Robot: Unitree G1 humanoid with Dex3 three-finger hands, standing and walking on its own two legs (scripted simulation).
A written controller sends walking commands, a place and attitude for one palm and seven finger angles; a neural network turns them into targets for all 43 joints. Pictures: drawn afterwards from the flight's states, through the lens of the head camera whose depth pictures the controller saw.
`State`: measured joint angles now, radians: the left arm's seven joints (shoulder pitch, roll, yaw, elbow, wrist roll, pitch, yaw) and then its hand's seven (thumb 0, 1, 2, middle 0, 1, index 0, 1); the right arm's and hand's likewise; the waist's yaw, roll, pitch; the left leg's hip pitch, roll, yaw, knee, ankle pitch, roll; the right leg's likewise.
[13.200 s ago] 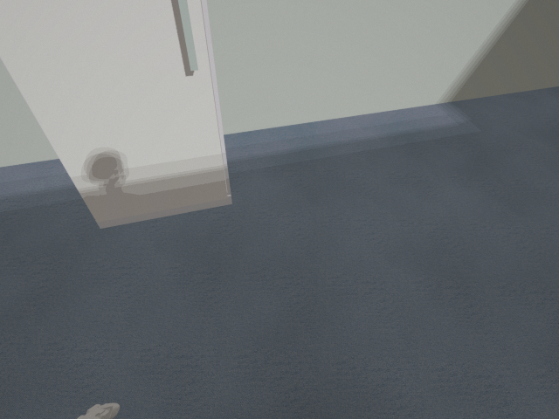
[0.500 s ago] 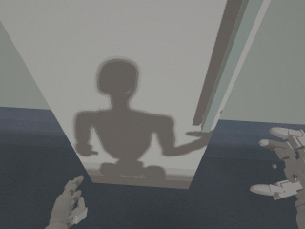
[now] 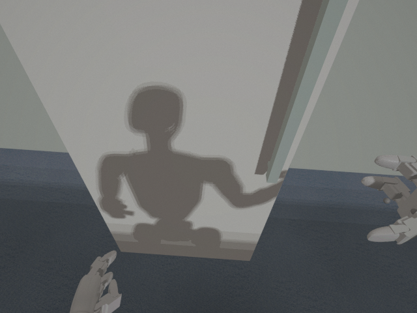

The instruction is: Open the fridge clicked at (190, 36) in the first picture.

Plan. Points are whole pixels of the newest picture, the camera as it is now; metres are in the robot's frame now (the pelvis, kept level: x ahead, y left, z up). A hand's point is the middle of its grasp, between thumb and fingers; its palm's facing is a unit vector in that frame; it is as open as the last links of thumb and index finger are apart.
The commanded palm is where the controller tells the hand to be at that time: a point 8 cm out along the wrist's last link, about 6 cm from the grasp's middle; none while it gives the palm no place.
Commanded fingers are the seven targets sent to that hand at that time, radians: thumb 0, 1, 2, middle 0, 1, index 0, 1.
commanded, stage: raise the hand to about handle height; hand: right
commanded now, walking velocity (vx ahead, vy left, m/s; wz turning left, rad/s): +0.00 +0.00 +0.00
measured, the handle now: (295, 100) +0.46 -0.14 +0.20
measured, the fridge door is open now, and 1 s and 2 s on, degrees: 0 0 0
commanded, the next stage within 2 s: move the hooked fingers beside the handle in 0.36 s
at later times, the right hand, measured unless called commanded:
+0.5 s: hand (371, 200) +0.28 -0.25 +0.13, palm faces +0.11 +0.99 -0.04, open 14.0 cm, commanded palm +0.25 -0.30 +0.14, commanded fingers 0.00 0.50 -0.30 0.30 1.20 0.30 1.20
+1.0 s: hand (348, 183) +0.32 -0.23 +0.13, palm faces +0.09 +1.00 -0.03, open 14.0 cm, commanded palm +0.29 -0.28 +0.13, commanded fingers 0.00 0.50 -0.30 0.30 1.20 0.30 1.20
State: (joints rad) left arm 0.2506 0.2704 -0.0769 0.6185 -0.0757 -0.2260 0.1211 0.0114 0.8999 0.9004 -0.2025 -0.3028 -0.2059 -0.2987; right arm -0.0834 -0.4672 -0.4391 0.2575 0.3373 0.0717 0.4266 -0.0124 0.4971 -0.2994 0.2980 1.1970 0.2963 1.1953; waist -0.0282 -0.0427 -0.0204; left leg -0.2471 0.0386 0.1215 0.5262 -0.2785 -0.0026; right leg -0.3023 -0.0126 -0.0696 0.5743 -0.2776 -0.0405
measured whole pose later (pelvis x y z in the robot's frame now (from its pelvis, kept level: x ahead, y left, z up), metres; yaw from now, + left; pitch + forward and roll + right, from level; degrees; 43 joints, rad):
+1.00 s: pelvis +0.01 +0.03 +0.00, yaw +1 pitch +1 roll +0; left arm 0.26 0.28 -0.04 0.63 -0.08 -0.21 0.12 0.01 0.90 0.90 -0.20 -0.30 -0.20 -0.30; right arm -0.14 -0.42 -0.43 0.35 0.32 0.00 0.37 -0.01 0.50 -0.30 0.30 1.20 0.30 1.20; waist 0.00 -0.05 -0.03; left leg -0.28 0.01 0.11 0.57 -0.31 0.03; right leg -0.31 -0.05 -0.08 0.58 -0.29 0.00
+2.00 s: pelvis +0.01 +0.02 +0.00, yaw +2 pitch +4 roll +0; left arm 0.29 0.26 -0.04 0.64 -0.07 -0.11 0.09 0.01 0.90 0.90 -0.20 -0.30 -0.20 -0.30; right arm -0.34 -0.38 -0.35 0.53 0.25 -0.05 0.25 -0.01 0.50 -0.30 0.30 1.20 0.30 1.20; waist 0.03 -0.03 -0.04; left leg -0.32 0.02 0.09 0.57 -0.31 0.02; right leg -0.35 -0.04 -0.09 0.59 -0.30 -0.02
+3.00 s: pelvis +0.01 +0.02 +0.00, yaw +2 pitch +4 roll +1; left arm 0.28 0.27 -0.04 0.64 -0.08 -0.07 0.09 0.01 0.90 0.90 -0.20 -0.30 -0.20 -0.30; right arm -0.39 -0.37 -0.31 0.58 0.25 -0.06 0.25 -0.01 0.50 -0.30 0.30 1.20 0.30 1.20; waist 0.03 -0.04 -0.05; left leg -0.33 0.01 0.10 0.58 -0.30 0.02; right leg -0.37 -0.04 -0.08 0.60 -0.29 -0.02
